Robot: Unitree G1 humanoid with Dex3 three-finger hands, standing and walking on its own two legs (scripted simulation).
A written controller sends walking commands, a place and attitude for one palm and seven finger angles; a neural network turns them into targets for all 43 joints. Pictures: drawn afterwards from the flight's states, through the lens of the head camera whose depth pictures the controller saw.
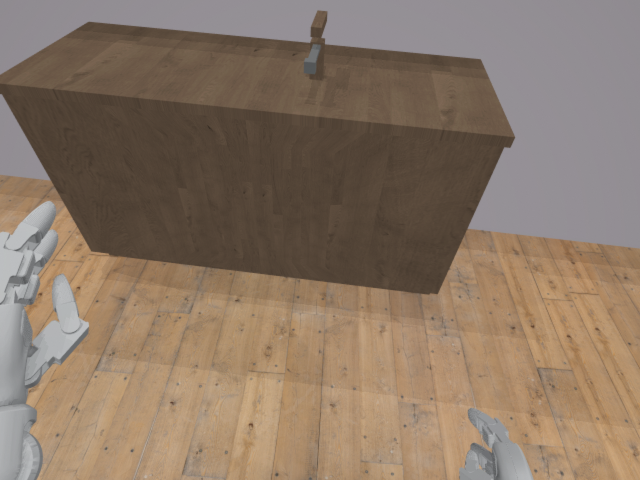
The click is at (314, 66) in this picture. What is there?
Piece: tap's lever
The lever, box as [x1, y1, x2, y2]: [304, 58, 316, 73]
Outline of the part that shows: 305,58 304,72 314,73 316,59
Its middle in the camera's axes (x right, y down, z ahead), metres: -0.03 -0.42 +0.95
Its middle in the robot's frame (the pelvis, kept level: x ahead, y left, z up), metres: +1.00 +0.10 +0.09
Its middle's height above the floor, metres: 0.86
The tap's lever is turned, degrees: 0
